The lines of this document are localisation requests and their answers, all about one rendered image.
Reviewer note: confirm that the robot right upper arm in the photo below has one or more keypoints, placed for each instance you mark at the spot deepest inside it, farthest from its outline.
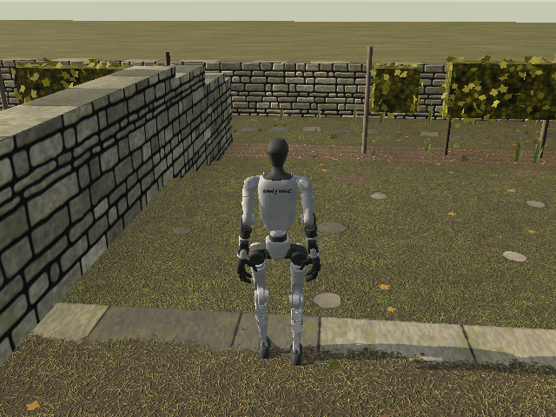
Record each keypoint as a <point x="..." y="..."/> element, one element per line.
<point x="307" y="199"/>

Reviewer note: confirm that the robot left hand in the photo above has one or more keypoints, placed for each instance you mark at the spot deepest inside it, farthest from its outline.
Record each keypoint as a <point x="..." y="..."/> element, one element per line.
<point x="242" y="271"/>

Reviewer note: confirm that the robot left forearm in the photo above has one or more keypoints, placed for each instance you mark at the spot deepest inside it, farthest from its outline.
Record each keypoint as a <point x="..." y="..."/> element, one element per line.
<point x="244" y="240"/>

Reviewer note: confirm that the robot left upper arm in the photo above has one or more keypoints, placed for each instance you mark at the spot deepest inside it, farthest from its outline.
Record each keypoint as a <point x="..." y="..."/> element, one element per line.
<point x="248" y="199"/>

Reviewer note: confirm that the robot right hand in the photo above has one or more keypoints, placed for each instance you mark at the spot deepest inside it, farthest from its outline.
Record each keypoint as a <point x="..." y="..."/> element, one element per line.
<point x="314" y="270"/>

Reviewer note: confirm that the robot right forearm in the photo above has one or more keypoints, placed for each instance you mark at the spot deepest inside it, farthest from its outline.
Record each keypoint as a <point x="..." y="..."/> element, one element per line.
<point x="311" y="237"/>

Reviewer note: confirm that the robot head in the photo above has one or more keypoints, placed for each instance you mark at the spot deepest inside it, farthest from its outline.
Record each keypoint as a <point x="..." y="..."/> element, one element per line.
<point x="277" y="150"/>

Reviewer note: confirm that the right robot shin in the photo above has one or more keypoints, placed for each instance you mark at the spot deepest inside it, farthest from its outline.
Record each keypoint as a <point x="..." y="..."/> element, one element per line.
<point x="297" y="325"/>

